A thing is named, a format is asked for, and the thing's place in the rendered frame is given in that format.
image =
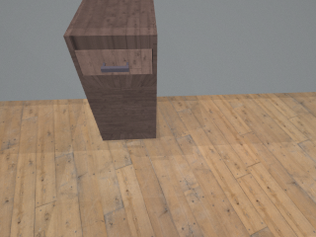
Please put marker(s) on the drawer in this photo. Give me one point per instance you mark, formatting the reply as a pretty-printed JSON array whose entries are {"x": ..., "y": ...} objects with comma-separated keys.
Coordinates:
[{"x": 91, "y": 60}]

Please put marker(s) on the handle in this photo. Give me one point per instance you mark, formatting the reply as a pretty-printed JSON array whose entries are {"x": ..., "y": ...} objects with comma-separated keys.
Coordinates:
[{"x": 109, "y": 69}]

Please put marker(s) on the cabinet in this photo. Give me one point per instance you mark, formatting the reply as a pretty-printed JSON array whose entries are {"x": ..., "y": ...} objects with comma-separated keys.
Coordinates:
[{"x": 124, "y": 106}]

